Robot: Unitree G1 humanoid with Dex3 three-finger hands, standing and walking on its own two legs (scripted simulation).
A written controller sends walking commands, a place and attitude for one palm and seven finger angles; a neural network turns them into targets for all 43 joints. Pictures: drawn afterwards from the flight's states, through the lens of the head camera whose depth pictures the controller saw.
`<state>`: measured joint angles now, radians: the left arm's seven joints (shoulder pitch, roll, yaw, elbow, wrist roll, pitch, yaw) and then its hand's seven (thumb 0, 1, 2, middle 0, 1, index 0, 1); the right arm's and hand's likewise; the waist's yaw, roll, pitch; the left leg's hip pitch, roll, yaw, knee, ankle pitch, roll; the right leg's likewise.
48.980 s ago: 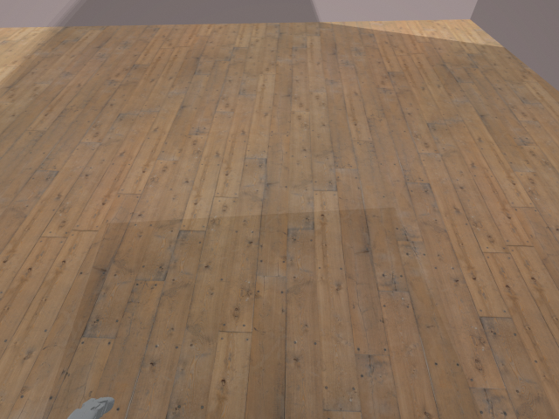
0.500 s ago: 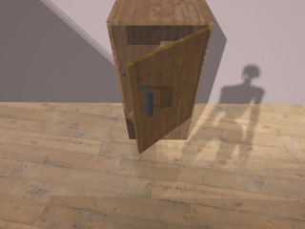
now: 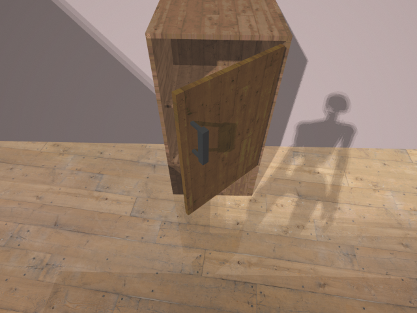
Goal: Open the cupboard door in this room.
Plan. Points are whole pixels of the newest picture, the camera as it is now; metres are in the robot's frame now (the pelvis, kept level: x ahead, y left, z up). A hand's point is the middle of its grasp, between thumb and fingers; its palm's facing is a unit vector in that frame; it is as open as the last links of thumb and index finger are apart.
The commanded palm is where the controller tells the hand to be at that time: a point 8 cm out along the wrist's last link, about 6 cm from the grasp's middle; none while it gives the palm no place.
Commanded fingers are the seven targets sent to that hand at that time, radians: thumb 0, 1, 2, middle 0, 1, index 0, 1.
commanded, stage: look to check the result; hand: left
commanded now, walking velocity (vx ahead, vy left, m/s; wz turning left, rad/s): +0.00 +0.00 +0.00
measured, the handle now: (198, 142) +0.57 +0.06 -0.05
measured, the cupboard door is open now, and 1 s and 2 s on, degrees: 41 41 41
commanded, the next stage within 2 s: walk to a spot facing it in 0.54 s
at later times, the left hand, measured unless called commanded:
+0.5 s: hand out of the picture +0.00 +0.16 -0.18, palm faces +0.05 -0.98 -0.18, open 7.4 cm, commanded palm none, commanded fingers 0.00 0.90 0.90 -0.20 -0.30 -0.20 -0.30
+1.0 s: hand out of the picture +0.03 +0.17 -0.18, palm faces -0.04 -0.98 -0.20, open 7.4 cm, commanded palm none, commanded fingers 0.00 0.90 0.90 -0.20 -0.30 -0.20 -0.30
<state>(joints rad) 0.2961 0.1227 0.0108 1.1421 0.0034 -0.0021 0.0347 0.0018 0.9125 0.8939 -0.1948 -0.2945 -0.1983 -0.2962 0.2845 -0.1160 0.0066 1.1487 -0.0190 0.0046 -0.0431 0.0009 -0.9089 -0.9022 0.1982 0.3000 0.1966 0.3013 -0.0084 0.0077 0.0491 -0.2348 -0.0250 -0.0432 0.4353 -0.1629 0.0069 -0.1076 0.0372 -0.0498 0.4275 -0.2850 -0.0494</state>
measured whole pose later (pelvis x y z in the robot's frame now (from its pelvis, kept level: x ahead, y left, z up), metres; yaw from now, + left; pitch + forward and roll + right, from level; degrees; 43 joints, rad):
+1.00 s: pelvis +0.01 -0.01 -0.01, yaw -7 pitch -1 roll +0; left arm 0.28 0.17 0.07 1.07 0.01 0.05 0.01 0.00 0.91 0.89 -0.20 -0.29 -0.20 -0.30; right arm 0.23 -0.16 -0.04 1.06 -0.02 0.02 -0.06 0.00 -0.91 -0.90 0.20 0.30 0.20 0.30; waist 0.00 -0.01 0.07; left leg -0.27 0.04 0.06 0.56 -0.27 -0.01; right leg -0.18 0.09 0.05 0.55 -0.34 -0.07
